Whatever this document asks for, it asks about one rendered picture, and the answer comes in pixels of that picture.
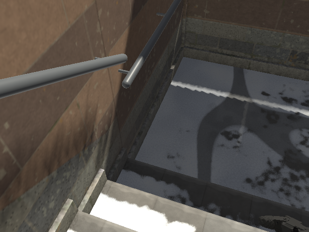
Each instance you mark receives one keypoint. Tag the right robot hand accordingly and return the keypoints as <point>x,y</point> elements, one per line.
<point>282,224</point>

